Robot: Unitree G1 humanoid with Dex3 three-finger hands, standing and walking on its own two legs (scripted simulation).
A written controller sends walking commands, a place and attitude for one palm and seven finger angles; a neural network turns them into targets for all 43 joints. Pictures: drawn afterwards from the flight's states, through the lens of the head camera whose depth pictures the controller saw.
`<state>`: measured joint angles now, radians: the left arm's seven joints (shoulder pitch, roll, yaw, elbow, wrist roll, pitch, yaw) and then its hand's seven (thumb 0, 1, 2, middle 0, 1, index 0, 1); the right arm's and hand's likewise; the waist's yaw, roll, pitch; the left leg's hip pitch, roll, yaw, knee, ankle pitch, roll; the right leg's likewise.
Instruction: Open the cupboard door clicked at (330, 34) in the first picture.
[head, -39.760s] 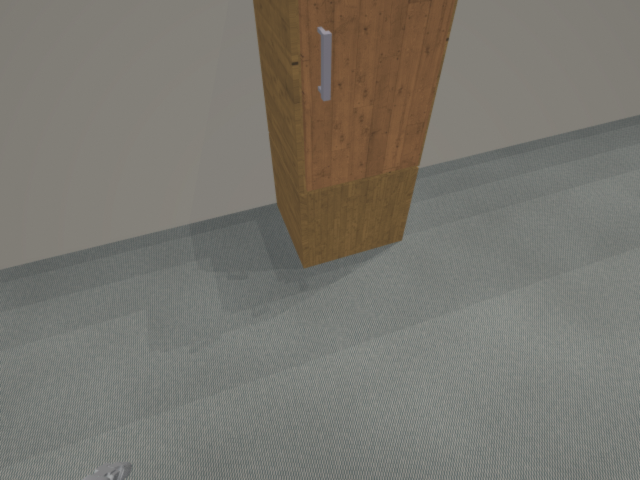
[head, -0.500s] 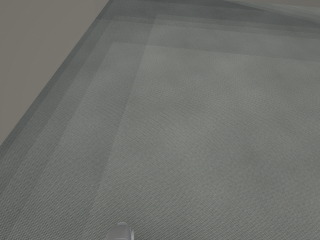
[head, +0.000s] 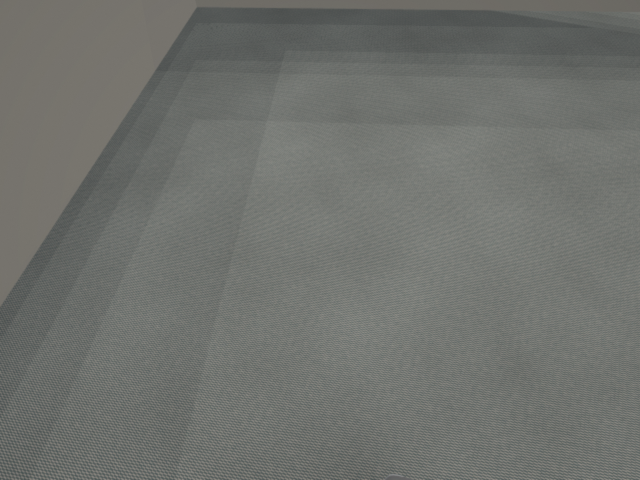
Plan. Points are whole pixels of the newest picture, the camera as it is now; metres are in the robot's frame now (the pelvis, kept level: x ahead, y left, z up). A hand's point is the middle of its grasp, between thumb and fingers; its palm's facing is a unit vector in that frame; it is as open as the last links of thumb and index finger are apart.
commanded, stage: turn to face it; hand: left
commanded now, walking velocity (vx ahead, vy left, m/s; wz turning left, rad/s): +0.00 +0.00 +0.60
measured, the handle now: out of the picture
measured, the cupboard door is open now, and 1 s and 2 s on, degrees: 42 42 42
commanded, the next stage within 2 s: none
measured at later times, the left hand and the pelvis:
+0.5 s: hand (169, 471) +0.16 +0.23 -0.16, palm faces +0.30 -0.93 -0.22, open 7.3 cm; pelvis +0.11 +0.00 +0.01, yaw +16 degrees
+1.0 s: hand out of the picture +0.06 +0.15 -0.17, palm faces +0.61 -0.76 -0.24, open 7.3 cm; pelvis +0.15 -0.04 +0.00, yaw +38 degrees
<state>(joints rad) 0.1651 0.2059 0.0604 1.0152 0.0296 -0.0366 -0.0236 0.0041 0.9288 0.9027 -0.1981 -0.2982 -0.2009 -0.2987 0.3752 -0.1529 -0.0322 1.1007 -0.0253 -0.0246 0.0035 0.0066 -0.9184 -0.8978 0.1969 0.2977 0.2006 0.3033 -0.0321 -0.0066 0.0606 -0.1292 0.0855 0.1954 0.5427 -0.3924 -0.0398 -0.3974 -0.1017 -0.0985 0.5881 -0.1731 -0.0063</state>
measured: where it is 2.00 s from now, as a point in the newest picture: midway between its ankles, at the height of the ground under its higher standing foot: outside the picture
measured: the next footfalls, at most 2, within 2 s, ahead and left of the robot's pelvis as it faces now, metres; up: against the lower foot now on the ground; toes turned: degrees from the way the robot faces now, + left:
left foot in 0.30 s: +0.15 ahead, +0.13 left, +0.00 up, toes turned +20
right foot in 0.66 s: +0.23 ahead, -0.13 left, +0.00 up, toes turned +20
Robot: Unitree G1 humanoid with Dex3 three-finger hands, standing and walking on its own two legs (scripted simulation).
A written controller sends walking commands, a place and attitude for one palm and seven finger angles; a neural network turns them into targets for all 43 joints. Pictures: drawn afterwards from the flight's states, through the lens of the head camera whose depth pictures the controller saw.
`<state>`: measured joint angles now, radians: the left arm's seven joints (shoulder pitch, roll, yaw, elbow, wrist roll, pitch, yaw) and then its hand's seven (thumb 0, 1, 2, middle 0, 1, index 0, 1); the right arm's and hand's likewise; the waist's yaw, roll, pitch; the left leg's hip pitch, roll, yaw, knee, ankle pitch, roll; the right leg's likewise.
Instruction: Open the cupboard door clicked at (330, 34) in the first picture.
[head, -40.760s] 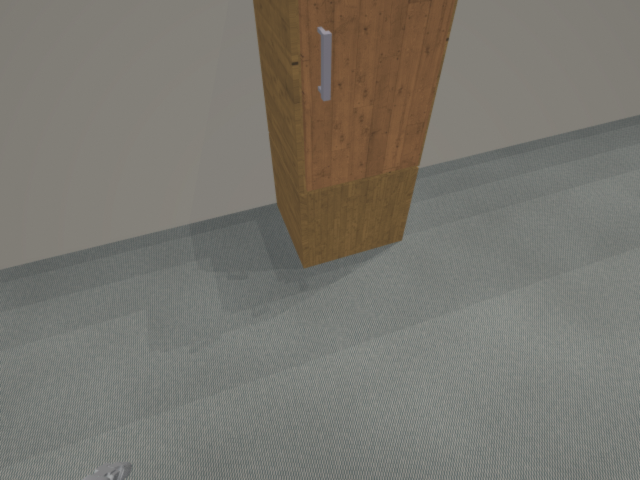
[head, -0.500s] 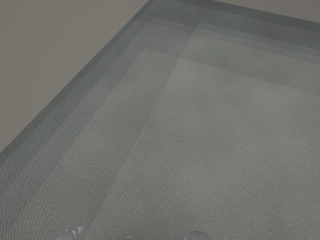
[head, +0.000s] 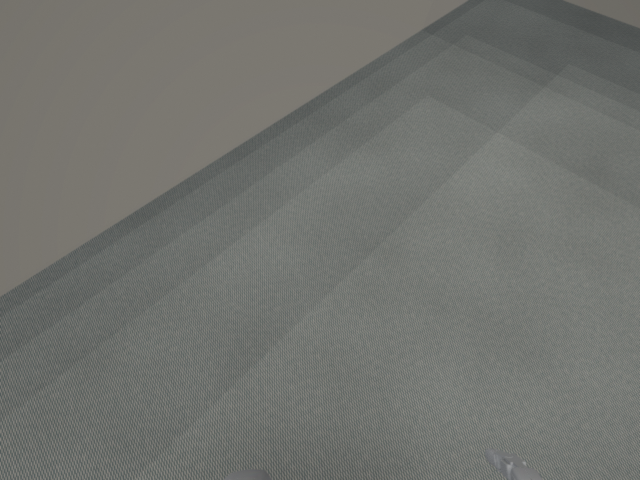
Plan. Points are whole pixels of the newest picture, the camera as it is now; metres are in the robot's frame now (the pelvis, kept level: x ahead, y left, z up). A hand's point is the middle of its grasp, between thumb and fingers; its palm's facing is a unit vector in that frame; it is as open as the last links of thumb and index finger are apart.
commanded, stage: turn to face it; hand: left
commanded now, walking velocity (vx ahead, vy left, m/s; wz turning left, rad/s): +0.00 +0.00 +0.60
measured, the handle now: out of the picture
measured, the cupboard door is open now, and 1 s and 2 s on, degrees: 42 42 42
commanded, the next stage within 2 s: none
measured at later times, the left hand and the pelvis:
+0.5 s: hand out of the picture +0.05 +0.16 -0.14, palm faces +0.27 -0.92 -0.28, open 7.3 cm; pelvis +0.01 -0.05 +0.01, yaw +17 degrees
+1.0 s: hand out of the picture -0.05 +0.19 -0.15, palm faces +0.57 -0.77 -0.27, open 7.3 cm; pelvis +0.00 -0.05 +0.01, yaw +35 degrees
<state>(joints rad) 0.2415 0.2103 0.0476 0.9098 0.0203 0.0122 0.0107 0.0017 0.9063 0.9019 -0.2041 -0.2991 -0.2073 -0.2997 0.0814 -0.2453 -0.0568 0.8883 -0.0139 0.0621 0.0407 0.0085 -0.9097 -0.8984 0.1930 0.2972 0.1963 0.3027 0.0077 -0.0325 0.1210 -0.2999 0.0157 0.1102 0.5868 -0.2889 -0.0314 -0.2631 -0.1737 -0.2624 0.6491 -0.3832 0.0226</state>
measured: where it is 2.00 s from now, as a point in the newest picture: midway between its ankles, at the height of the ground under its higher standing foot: outside the picture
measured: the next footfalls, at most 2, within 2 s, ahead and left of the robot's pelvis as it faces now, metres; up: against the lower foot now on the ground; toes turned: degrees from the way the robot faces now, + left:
right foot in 0.34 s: +0.07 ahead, -0.15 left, +0.00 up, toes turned +9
left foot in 0.72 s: -0.01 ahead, +0.08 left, +0.00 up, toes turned +32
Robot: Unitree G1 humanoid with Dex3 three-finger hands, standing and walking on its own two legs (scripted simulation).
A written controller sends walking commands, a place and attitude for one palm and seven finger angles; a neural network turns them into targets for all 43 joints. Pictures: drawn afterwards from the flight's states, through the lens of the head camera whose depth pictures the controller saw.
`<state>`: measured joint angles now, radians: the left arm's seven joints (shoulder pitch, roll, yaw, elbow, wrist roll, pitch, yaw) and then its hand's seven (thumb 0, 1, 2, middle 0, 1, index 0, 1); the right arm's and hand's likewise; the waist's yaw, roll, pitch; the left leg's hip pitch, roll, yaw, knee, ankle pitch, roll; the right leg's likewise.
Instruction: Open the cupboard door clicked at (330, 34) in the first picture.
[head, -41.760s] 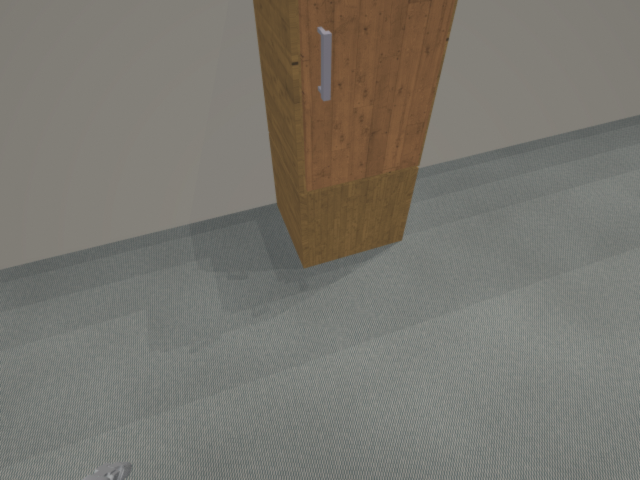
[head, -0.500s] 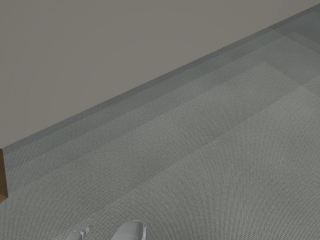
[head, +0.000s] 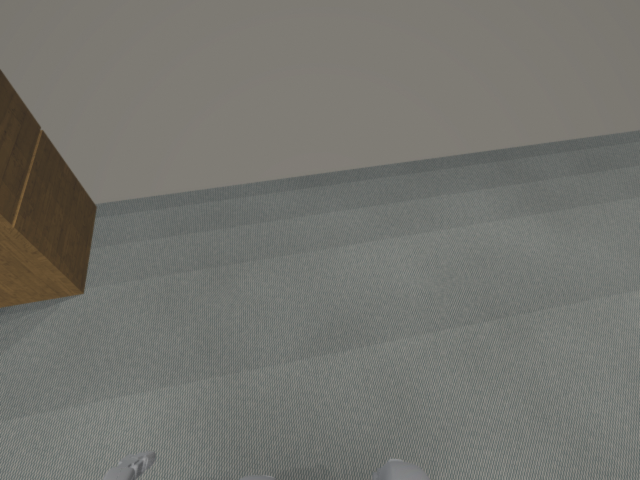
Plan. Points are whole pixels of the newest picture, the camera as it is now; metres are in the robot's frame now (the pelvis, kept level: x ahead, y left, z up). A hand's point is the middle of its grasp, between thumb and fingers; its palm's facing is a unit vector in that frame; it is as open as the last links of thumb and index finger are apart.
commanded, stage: turn to face it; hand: left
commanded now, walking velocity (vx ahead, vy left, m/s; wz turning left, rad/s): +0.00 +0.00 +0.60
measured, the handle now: out of the picture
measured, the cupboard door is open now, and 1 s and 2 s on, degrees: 42 42 42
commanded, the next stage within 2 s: take the last steps up to it in 1.44 s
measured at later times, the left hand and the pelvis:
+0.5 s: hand out of the picture -0.01 +0.20 -0.19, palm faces +0.35 -0.91 -0.23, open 7.3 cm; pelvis +0.00 -0.01 -0.02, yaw +20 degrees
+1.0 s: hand out of the picture +0.01 +0.16 -0.15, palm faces +0.58 -0.77 -0.27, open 7.3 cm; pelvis +0.04 -0.05 +0.00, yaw +38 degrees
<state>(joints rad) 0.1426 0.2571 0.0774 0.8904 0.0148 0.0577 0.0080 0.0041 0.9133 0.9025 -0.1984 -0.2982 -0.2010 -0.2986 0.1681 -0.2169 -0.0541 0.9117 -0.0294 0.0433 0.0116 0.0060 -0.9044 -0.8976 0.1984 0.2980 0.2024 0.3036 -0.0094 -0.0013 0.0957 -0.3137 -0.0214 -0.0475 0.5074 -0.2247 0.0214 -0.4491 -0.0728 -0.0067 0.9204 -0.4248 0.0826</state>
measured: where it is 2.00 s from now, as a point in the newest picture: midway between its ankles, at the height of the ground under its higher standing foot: outside the picture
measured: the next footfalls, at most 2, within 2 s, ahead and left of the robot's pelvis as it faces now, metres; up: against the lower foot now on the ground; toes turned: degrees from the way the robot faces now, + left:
right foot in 0.10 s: +0.04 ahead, -0.15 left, +0.00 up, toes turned +2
left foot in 0.46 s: +0.01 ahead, +0.10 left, +0.00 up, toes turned +24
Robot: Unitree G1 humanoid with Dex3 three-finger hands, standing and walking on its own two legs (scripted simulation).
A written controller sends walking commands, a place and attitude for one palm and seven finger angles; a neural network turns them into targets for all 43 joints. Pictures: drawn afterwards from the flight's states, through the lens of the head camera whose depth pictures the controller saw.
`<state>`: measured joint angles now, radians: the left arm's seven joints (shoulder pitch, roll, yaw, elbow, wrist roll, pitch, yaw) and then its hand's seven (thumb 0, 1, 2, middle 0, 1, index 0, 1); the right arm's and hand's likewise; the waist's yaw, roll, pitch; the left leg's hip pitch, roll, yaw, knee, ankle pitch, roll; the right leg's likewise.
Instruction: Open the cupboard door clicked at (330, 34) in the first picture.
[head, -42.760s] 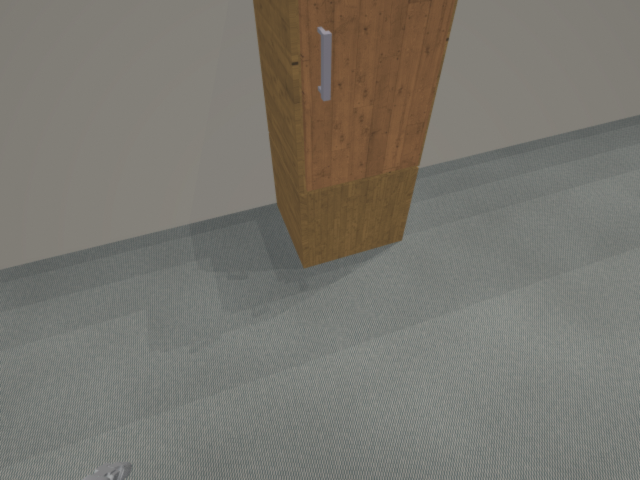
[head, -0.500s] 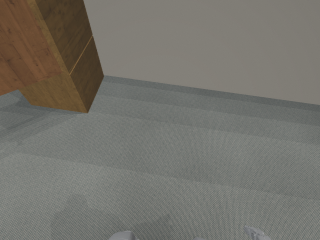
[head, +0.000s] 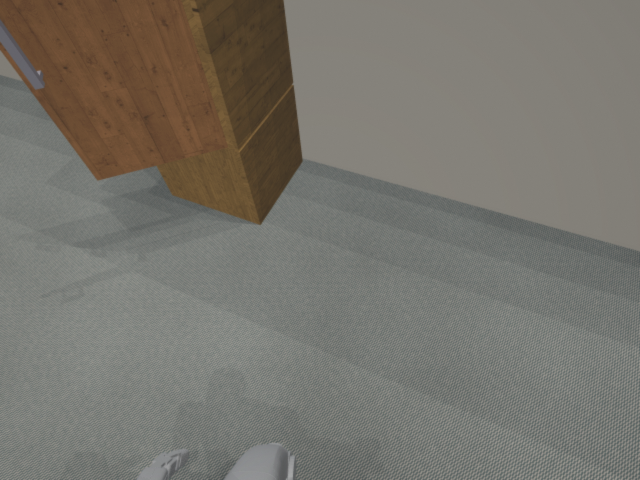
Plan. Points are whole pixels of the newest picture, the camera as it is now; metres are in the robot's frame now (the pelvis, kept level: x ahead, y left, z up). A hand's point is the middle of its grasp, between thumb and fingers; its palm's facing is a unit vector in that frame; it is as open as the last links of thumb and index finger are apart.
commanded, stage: turn to face it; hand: left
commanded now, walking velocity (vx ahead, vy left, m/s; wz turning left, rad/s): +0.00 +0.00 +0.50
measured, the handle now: (17, 48) +0.90 +0.67 +0.06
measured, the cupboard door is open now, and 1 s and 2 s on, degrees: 42 42 42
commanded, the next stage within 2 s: take the last steps up to it in 0.44 s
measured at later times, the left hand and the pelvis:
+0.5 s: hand out of the picture +0.03 +0.23 -0.16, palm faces +0.25 -0.93 -0.26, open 7.3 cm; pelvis +0.01 +0.01 +0.00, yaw +12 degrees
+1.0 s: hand out of the picture -0.07 +0.17 -0.16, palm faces +0.46 -0.87 -0.19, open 7.3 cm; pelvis +0.06 +0.04 +0.01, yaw +21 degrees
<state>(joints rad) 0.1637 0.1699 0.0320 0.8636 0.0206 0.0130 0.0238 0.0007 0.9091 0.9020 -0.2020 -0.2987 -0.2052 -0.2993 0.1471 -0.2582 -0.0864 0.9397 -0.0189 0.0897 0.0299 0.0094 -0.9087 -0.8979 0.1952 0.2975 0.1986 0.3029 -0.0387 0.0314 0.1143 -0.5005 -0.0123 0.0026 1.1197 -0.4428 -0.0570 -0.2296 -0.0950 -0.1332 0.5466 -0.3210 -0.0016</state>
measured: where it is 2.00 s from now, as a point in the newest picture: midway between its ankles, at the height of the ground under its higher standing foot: (265, 411)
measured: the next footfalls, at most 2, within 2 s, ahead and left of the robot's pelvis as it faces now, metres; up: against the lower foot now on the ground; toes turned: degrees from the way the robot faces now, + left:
left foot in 0.20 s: +0.04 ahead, +0.13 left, +0.00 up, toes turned +12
right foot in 0.56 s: +0.08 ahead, -0.11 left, +0.00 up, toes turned +9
